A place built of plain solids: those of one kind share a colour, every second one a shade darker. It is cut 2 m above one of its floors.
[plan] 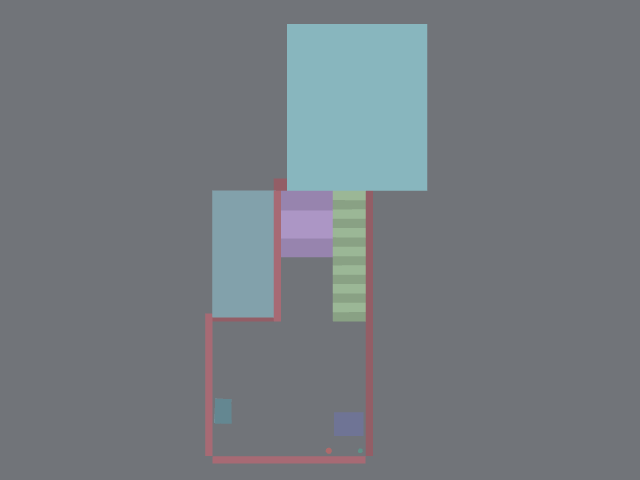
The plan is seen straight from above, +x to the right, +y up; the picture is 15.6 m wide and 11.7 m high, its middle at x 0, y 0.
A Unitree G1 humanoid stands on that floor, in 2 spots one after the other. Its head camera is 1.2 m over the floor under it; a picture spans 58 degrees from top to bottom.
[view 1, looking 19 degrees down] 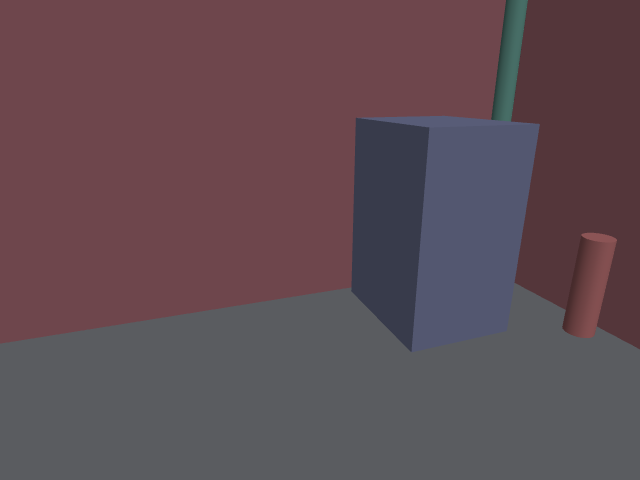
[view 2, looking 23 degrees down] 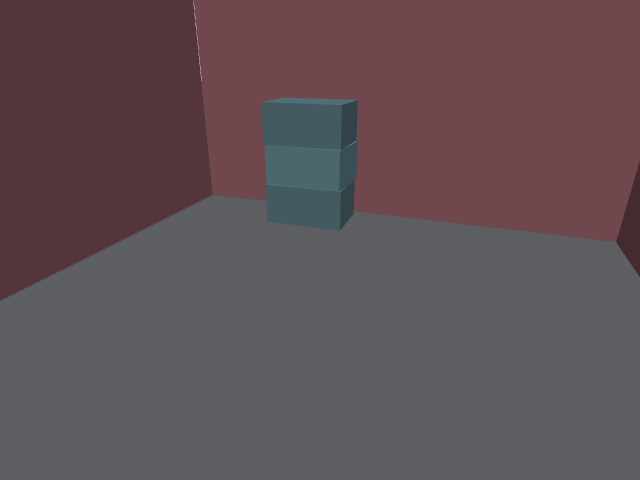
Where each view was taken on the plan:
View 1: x -1.21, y -3.17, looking -20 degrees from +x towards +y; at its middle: wall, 2.61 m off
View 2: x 0.71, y -2.99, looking -160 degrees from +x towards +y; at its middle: ground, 3.07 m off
